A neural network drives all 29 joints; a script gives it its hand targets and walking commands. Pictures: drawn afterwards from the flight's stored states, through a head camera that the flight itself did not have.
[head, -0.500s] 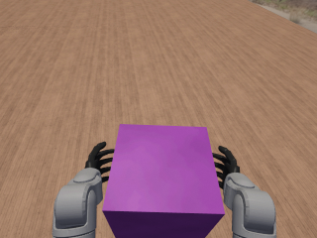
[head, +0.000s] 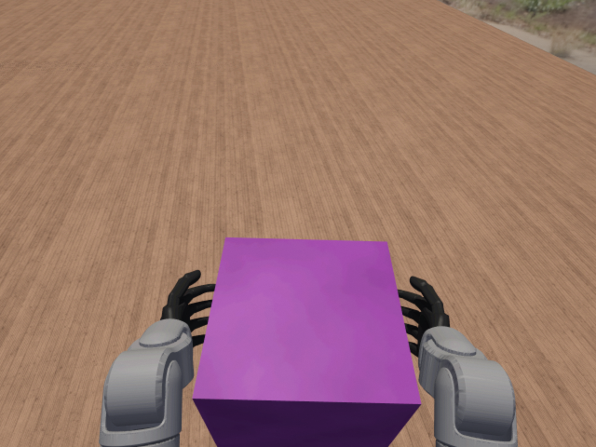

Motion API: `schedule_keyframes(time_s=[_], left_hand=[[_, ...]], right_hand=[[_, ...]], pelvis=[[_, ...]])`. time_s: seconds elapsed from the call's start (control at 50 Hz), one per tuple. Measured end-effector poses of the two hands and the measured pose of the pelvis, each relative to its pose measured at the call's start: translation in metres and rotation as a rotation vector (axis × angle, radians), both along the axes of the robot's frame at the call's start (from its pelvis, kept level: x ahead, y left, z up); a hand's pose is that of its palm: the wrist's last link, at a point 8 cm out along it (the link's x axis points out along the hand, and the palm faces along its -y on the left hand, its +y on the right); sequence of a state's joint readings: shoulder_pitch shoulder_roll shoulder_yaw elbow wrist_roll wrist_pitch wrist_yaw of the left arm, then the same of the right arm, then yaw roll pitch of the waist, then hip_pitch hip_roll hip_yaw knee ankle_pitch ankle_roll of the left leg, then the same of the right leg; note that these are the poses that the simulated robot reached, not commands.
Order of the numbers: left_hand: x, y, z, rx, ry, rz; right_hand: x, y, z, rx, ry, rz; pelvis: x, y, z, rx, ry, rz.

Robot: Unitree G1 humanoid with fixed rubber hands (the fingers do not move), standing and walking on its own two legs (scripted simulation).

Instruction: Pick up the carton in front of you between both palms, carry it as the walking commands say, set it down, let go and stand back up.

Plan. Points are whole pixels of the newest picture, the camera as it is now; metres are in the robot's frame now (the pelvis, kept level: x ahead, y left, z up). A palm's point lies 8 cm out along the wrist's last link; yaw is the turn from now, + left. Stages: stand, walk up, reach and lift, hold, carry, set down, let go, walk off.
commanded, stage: carry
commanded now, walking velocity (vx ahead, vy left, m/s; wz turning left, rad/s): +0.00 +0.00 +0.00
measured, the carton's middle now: (302, 356) +0.28 +0.00 +0.02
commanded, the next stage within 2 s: hold in 1.40 s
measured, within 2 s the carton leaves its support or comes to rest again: neither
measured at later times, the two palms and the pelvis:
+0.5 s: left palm (183, 314) +0.30 +0.16 +0.08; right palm (417, 328) +0.29 -0.14 +0.08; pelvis +0.03 +0.01 -0.01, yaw -1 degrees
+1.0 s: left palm (186, 350) +0.27 +0.15 +0.04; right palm (418, 364) +0.26 -0.15 +0.04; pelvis -0.01 +0.01 +0.00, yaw -1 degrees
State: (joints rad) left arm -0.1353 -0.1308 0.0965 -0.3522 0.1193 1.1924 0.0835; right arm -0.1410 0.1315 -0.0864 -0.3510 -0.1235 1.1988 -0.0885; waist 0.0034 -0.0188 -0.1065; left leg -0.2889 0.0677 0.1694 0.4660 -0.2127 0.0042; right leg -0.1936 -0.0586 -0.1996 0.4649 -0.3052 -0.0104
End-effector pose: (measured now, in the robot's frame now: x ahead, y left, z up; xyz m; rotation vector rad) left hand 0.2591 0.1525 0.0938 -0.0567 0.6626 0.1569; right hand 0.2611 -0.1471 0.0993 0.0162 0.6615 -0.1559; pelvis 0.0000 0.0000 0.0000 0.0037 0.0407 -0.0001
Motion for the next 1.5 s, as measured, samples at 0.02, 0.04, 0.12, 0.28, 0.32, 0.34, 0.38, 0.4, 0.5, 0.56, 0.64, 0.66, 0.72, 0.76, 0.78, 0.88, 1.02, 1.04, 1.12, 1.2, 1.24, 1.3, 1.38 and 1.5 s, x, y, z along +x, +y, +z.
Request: schedule_keyframes(time_s=[0.02,0.04,0.12,0.28,0.32,0.34,0.38,0.4,0.5,0.56,0.64,0.66,0.72,0.76,0.78,0.88,1.02,1.04,1.12,1.2,1.24,1.3,1.38,1.5], left_hand=[[0.006,0.001,0.0,-0.002,0.002,0.0],[0.012,0.003,0.0,-0.003,0.007,0.0],[0.029,0.006,-0.005,0.0,0.039,-0.003],[0.045,0.007,-0.011,0.012,0.057,-0.015],[0.045,0.006,-0.011,0.013,0.054,-0.018],[0.045,0.006,-0.012,0.014,0.052,-0.019],[0.045,0.006,-0.012,0.015,0.051,-0.021],[0.044,0.005,-0.012,0.016,0.051,-0.022],[0.036,0.005,-0.017,0.022,0.062,-0.028],[0.03,0.005,-0.022,0.028,0.07,-0.032],[0.023,0.004,-0.026,0.037,0.07,-0.037],[0.021,0.004,-0.027,0.04,0.068,-0.039],[0.017,0.003,-0.03,0.046,0.062,-0.044],[0.014,0.003,-0.032,0.053,0.058,-0.049],[0.013,0.003,-0.033,0.056,0.057,-0.051],[0.008,0.001,-0.042,0.069,0.053,-0.064],[0.008,-0.001,-0.056,0.092,0.048,-0.082],[0.009,-0.001,-0.058,0.093,0.045,-0.084],[0.013,-0.001,-0.061,0.096,0.026,-0.085],[0.016,-0.002,-0.06,0.094,0.0,-0.082],[0.016,-0.003,-0.058,0.09,-0.011,-0.079],[0.014,-0.003,-0.055,0.087,-0.019,-0.076],[0.011,-0.004,-0.056,0.087,-0.006,-0.077],[-0.001,-0.005,-0.057,0.095,0.01,-0.083]], right_hand=[[0.006,0.001,0.001,-0.001,0.002,0.0],[0.012,0.003,0.001,0.0,0.006,-0.001],[0.028,0.006,-0.006,0.007,0.039,-0.008],[0.038,0.007,-0.017,0.023,0.056,-0.024],[0.038,0.006,-0.018,0.025,0.053,-0.027],[0.038,0.006,-0.018,0.025,0.052,-0.028],[0.037,0.006,-0.018,0.025,0.05,-0.028],[0.036,0.005,-0.019,0.025,0.051,-0.028],[0.028,0.005,-0.023,0.016,0.062,-0.022],[0.023,0.005,-0.027,0.01,0.07,-0.016],[0.016,0.004,-0.032,0.002,0.07,-0.008],[0.015,0.004,-0.033,-0.003,0.068,-0.007],[0.01,0.004,-0.035,-0.009,0.062,-0.002],[0.007,0.003,-0.038,-0.015,0.059,0.001],[0.006,0.003,-0.039,-0.018,0.058,0.002],[0.0,0.001,-0.047,-0.032,0.055,0.011],[0.0,0.0,-0.061,-0.052,0.05,0.025],[0.001,0.0,-0.063,-0.054,0.047,0.026],[0.005,-0.001,-0.067,-0.057,0.028,0.027],[0.007,-0.002,-0.066,-0.055,0.002,0.022],[0.007,-0.002,-0.064,-0.051,-0.009,0.019],[0.005,-0.003,-0.061,-0.047,-0.017,0.016],[0.002,-0.003,-0.062,-0.049,-0.004,0.018],[-0.009,-0.005,-0.063,-0.068,0.013,0.033]], pelvis=[[0.006,0.001,0.0,0.002,0.004,-0.001],[0.011,0.003,-0.001,0.003,0.007,-0.003],[0.026,0.008,-0.003,0.003,0.016,-0.008],[0.035,0.013,-0.006,0.002,0.025,-0.014],[0.035,0.013,-0.006,0.001,0.025,-0.015],[0.035,0.013,-0.006,0.001,0.025,-0.015],[0.034,0.013,-0.006,0.001,0.024,-0.015],[0.034,0.013,-0.006,0.001,0.024,-0.016],[0.031,0.012,-0.006,0.0,0.016,-0.016],[0.028,0.012,-0.006,-0.001,0.01,-0.016],[0.022,0.011,-0.005,-0.002,0.002,-0.017],[0.02,0.011,-0.004,-0.002,0.0,-0.017],[0.015,0.01,-0.004,-0.003,-0.004,-0.017],[0.012,0.01,-0.003,-0.003,-0.006,-0.017],[0.01,0.01,-0.003,-0.003,-0.006,-0.017],[0.001,0.009,-0.003,-0.004,-0.009,-0.018],[-0.01,0.008,-0.002,-0.005,-0.011,-0.019],[-0.011,0.008,-0.002,-0.005,-0.011,-0.019],[-0.017,0.008,-0.002,-0.006,-0.01,-0.02],[-0.02,0.007,-0.002,-0.006,-0.007,-0.02],[-0.02,0.007,-0.002,-0.005,-0.005,-0.02],[-0.02,0.006,-0.003,-0.004,-0.003,-0.02],[-0.019,0.006,-0.003,-0.004,-0.003,-0.021],[-0.022,0.004,0.003,0.001,-0.099,-0.028]])
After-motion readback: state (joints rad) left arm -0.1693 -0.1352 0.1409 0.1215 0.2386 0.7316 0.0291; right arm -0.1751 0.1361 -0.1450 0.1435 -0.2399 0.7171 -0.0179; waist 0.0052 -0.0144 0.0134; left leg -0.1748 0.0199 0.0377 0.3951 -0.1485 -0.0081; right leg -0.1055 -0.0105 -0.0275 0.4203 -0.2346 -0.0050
